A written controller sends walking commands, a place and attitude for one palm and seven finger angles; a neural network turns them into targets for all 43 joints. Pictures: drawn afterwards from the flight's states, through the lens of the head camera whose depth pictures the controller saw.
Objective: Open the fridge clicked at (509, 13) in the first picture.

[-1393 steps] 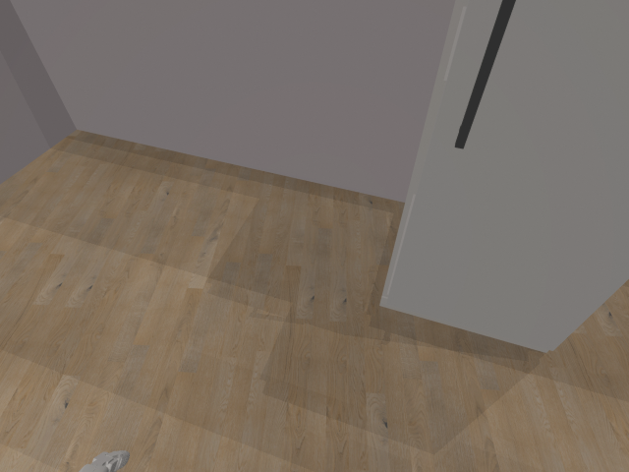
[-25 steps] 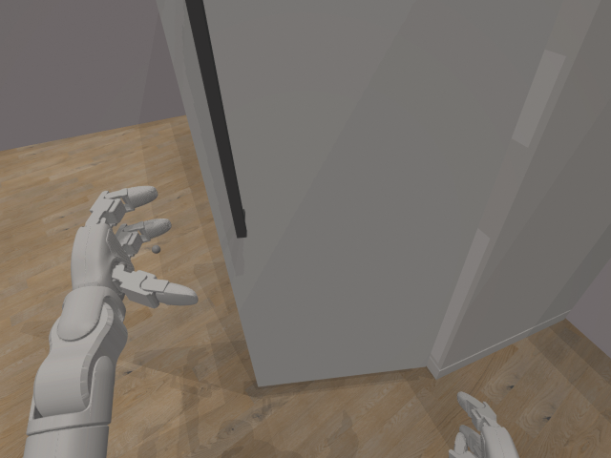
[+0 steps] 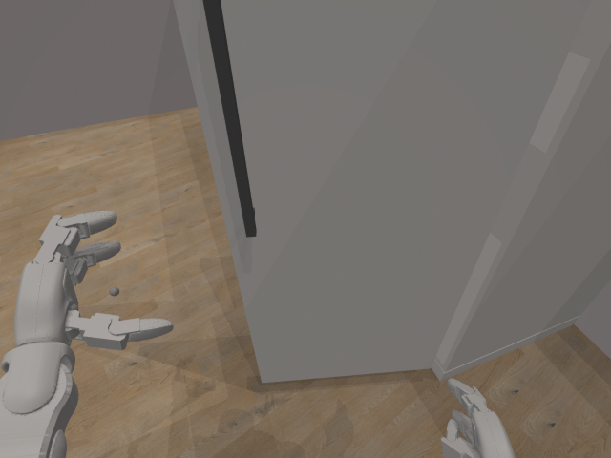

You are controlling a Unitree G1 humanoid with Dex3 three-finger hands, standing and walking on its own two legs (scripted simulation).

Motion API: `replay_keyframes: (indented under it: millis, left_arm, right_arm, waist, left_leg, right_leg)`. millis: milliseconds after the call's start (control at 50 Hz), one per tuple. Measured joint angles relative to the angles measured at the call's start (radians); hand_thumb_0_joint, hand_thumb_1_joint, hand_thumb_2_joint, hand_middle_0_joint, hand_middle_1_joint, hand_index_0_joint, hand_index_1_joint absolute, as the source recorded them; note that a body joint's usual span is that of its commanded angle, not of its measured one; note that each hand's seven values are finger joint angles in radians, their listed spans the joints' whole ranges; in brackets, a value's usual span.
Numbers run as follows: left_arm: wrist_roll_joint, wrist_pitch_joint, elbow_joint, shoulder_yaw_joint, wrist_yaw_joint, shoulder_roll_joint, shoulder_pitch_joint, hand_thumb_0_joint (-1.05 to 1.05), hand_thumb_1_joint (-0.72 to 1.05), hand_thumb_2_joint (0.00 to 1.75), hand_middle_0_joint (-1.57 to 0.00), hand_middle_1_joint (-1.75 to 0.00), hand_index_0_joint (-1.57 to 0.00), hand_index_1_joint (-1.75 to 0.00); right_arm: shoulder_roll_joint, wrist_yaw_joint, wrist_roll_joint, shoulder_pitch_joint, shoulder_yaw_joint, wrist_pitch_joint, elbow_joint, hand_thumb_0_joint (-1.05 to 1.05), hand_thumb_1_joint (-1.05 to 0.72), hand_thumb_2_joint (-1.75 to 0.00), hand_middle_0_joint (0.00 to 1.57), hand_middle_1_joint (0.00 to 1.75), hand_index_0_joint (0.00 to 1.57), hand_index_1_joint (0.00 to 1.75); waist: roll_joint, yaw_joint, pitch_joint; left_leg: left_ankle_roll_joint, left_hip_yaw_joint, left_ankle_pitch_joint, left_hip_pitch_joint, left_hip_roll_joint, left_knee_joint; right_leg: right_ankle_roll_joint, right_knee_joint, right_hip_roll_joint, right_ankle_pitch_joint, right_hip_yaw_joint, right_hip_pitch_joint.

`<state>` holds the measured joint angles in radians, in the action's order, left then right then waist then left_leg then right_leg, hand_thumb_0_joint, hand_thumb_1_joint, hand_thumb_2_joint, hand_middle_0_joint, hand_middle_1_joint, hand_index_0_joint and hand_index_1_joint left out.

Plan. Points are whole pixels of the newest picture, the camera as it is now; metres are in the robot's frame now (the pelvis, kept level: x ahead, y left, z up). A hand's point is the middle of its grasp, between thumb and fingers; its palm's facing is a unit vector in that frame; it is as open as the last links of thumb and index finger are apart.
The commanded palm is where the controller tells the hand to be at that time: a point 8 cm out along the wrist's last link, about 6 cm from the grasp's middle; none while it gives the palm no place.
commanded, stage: draw the hand back to the body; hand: left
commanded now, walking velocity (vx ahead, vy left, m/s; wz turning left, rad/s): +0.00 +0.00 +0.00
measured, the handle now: (232, 106) +0.49 +0.18 +0.26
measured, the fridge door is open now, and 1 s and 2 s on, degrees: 73 73 73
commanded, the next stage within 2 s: step back with the hand held close in 0.86 s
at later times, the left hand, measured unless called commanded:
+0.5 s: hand (64, 317) +0.19 +0.29 +0.16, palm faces +0.45 -0.82 -0.36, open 8.6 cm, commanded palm +0.14 +0.32 +0.17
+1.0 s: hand (61, 316) +0.19 +0.29 +0.16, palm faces +0.47 -0.81 -0.35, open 7.4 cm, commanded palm +0.14 +0.32 +0.18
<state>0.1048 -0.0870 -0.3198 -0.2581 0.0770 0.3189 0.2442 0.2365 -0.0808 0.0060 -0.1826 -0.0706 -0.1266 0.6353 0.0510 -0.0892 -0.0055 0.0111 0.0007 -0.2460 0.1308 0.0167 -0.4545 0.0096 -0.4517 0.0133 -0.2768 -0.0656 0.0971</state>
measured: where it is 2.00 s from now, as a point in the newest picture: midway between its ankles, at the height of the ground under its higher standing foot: outside the picture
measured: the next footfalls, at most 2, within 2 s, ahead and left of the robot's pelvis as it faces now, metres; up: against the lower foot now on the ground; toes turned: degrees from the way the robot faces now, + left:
none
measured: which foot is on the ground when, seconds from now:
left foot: down 0.00-1.00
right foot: down 0.00-1.00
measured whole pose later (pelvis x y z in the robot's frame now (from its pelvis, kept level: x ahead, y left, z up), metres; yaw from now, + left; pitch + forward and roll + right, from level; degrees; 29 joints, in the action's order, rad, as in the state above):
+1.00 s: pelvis +0.00 +0.02 +0.00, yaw -1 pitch -6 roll +0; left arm 0.07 0.05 -0.36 -0.34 0.10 0.33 0.41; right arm 0.22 -0.08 0.02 -0.20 -0.04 -0.12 0.66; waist 0.05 -0.08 0.02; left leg -0.01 0.02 -0.22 0.08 0.00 -0.40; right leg -0.01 -0.38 0.03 -0.23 -0.05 0.05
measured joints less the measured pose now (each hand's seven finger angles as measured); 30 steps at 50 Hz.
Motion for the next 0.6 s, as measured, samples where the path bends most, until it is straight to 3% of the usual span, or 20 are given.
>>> replay_keyframes:
  millis: [100, 220, 380, 600]
  left_arm:
    - [-0.019, 0.077, 0.007, 0.002, 0.013, -0.004, 0.023, -0.01, -0.09, 0.42, -0.24, -0.88, -0.24, -0.88]
    - [-0.025, 0.123, 0.015, -0.028, 0.012, 0.01, 0.075, 0.0, 0.12, 0.52, -0.23, -0.75, -0.23, -0.76]
    - [-0.028, 0.151, -0.01, -0.06, 0.01, 0.017, 0.142, 0.0, 0.41, 0.66, -0.23, -0.58, -0.22, -0.59]
    - [-0.032, 0.145, -0.027, -0.087, 0.021, 0.013, 0.18, 0.01, 0.77, 0.84, -0.21, -0.37, -0.21, -0.37]
  right_arm:
    - [-0.001, -0.005, 0.002, -0.024, 0.007, 0.008, 0.032, 0.01, -0.9, -0.9, 0.21, 0.3, 0.2, 0.3]
    - [-0.013, -0.006, 0.005, -0.036, 0.017, 0.014, 0.042, 0.01, -0.9, -0.9, 0.21, 0.3, 0.2, 0.3]
    - [-0.008, -0.005, 0.004, -0.032, 0.035, 0.009, 0.036, 0.01, -0.9, -0.9, 0.21, 0.3, 0.2, 0.3]
    - [-0.008, -0.006, 0.004, -0.013, 0.039, -0.001, 0.022, 0.01, -0.9, -0.9, 0.21, 0.3, 0.2, 0.3]
  waist:
    - [0.0, 0.005, 0.018]
    - [-0.004, 0.026, 0.019]
    - [-0.003, 0.025, 0.015]
    - [-0.008, 0.0, 0.02]
  left_leg:
    - [-0.007, 0.005, 0.01, -0.013, -0.006, 0.017]
    - [-0.012, 0.02, 0.015, -0.027, -0.007, 0.033]
    - [-0.02, 0.029, 0.016, -0.039, -0.01, 0.039]
    - [-0.027, 0.021, 0.023, -0.039, -0.019, 0.044]
  right_leg:
    - [-0.006, 0.016, 0.006, 0.011, 0.004, -0.011]
    - [-0.011, 0.032, 0.007, 0.022, 0.02, -0.019]
    - [-0.02, 0.051, 0.01, 0.033, 0.028, -0.035]
    - [-0.026, 0.066, 0.017, 0.043, 0.02, -0.044]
